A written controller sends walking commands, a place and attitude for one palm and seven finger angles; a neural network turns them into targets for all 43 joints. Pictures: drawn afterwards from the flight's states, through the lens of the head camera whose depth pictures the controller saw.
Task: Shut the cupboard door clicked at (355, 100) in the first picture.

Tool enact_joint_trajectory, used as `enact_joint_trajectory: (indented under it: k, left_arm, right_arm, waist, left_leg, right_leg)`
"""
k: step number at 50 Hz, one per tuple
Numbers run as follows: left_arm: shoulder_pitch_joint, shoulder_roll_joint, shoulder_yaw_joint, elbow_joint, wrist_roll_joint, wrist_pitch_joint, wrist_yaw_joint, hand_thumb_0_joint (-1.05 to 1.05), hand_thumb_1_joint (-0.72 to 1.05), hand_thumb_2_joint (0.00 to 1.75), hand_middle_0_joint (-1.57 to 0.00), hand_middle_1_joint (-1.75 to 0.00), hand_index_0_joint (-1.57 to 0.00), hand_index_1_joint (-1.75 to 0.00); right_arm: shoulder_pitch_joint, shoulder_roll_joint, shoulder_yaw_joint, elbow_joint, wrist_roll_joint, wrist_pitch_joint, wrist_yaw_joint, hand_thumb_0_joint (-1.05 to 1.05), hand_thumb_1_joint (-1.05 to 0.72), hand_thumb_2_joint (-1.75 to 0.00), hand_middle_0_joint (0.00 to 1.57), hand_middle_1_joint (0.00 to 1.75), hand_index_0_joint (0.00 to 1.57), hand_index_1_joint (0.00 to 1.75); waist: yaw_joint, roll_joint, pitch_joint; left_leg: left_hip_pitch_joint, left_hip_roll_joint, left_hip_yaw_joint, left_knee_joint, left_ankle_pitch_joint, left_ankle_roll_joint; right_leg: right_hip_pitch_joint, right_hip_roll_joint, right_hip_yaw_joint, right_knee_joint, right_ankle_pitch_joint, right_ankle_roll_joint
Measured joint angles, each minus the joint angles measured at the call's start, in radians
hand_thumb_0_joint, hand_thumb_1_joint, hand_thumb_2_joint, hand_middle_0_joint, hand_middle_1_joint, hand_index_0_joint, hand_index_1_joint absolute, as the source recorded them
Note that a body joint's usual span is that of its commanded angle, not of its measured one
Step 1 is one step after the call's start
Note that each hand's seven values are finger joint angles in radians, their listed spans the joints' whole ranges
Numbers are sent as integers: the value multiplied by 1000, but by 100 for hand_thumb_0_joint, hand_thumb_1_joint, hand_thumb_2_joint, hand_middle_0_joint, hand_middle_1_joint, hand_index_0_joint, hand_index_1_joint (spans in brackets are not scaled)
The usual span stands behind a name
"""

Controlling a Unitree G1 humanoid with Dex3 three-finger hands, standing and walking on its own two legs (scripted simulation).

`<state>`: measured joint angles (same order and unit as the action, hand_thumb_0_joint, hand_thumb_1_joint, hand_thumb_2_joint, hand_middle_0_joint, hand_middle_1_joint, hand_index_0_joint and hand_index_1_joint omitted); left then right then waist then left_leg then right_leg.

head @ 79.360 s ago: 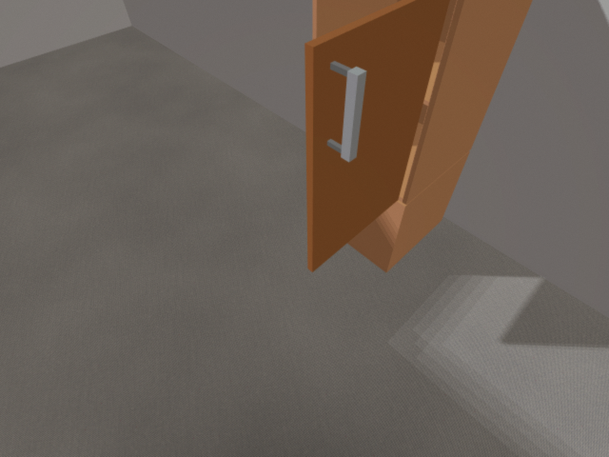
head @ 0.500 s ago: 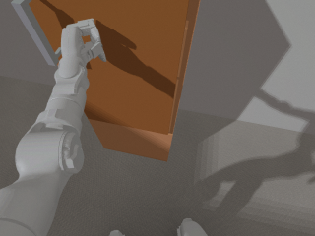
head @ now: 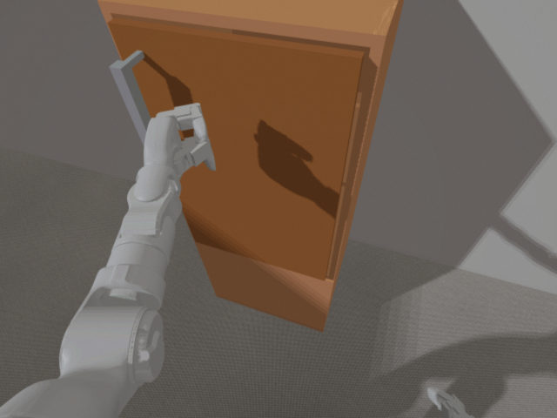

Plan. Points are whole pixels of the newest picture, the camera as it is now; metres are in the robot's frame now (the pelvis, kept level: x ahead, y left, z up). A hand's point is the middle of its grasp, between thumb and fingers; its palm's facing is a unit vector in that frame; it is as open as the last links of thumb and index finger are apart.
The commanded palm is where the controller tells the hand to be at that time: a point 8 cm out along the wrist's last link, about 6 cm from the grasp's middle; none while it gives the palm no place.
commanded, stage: draw the hand back to the body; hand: left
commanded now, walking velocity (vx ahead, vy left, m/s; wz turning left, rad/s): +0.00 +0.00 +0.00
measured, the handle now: (145, 105) +0.58 +0.22 +0.15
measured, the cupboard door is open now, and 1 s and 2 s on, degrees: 0 0 0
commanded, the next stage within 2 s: step back with the hand held close in 1.40 s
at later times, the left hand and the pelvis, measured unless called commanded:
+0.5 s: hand (114, 236) +0.30 +0.18 +0.17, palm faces +0.17 -0.96 -0.20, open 3.1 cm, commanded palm +0.26 +0.23 +0.18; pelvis -0.01 +0.00 +0.02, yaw +1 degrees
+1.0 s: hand out of the picture +0.20 +0.27 +0.17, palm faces +0.45 -0.80 -0.39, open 5.9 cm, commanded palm +0.13 +0.31 +0.20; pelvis +0.00 +0.00 +0.02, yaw +1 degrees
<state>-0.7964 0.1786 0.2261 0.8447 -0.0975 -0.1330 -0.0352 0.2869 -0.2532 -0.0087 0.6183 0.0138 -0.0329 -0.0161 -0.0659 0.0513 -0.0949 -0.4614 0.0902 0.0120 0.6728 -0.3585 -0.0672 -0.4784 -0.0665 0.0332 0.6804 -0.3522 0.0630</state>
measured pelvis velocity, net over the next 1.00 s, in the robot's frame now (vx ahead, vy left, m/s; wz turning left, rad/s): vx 0.00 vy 0.00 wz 0.01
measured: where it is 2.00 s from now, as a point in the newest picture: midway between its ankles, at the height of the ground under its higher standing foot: outside the picture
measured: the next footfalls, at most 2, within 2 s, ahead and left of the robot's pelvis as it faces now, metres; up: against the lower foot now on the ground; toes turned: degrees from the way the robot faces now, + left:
none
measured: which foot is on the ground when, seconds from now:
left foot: down 0.00-1.00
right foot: down 0.00-1.00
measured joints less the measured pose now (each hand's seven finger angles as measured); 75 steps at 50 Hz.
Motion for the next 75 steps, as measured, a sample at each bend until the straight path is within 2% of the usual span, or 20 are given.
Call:
enact_joint_trajectory:
  k: [9,17,22,28,35,45,52,55,60,75]
  left_arm:
    - [329,7,-31,-377,-51,93,-63,2,90,90,-130,-150,-130,-150]
    - [464,33,-49,-577,-96,196,-123,2,90,90,-128,-147,-128,-147]
    - [616,55,-94,-735,-6,140,-5,2,90,90,-120,-138,-120,-139]
    - [758,66,-86,-845,44,100,71,2,90,90,-106,-123,-107,-124]
    - [886,95,-34,-948,56,74,104,2,89,90,-88,-103,-88,-104]
    - [1095,122,59,-1087,53,50,111,2,89,90,-61,-73,-61,-74]
    - [1226,142,125,-1171,54,46,125,2,89,90,-42,-52,-42,-53]
    - [1253,147,143,-1189,57,43,133,2,89,90,-34,-44,-35,-45]
    - [1215,127,131,-1177,63,49,144,2,89,90,-26,-36,-27,-36]
    - [1217,140,128,-1193,57,59,130,2,89,90,-21,-30,-22,-31]
  right_arm:
    - [10,7,7,-10,24,16,-25,1,-91,-90,20,30,20,30]
    - [-57,5,33,-7,34,-12,-59,1,-91,-90,20,30,20,30]
    - [-106,20,44,-30,16,-28,-73,1,-91,-90,20,30,20,30]
    - [-120,38,53,-25,0,-25,-79,1,-91,-90,20,30,20,30]
    - [-101,41,54,6,-10,-36,-79,1,-90,-90,20,30,20,30]
    - [-73,37,33,30,-17,-49,-77,1,-90,-90,20,30,20,30]
    - [-67,29,15,25,-18,-76,-85,1,-90,-90,20,30,20,30]
    - [-68,26,11,25,-18,-90,-90,1,-91,-90,20,30,20,30]
    - [-81,22,14,32,-22,-106,-94,1,-91,-90,20,30,20,30]
    - [-87,46,27,18,-25,-96,-89,1,-90,-90,20,30,20,30]
  waist:
    - [43,8,21]
    - [79,9,34]
    - [80,9,62]
    - [96,1,91]
    - [109,10,108]
    - [112,20,106]
    - [126,22,103]
    - [137,24,104]
    - [151,25,112]
    - [131,18,111]
  left_leg:
    - [122,1,6,-52,10,-1]
    - [183,-10,-13,-77,32,0]
    - [244,-15,-8,-141,66,5]
    - [306,-13,-4,-211,103,4]
    - [349,-14,0,-250,118,4]
    - [372,-14,6,-259,110,6]
    - [376,-12,5,-249,97,5]
    - [377,-12,2,-245,93,6]
    - [379,-17,-6,-246,96,7]
    - [387,-7,2,-252,92,2]
  right_leg:
    - [118,0,0,-46,8,-1]
    - [192,-10,-21,-75,23,0]
    - [249,-14,-19,-132,54,4]
    - [311,-12,-21,-204,92,2]
    - [357,-13,-22,-249,111,3]
    - [378,-13,-19,-261,107,7]
    - [385,-12,-20,-256,96,7]
    - [390,-12,-23,-256,94,7]
    - [395,-17,-31,-254,91,8]
    - [398,-7,-24,-260,91,4]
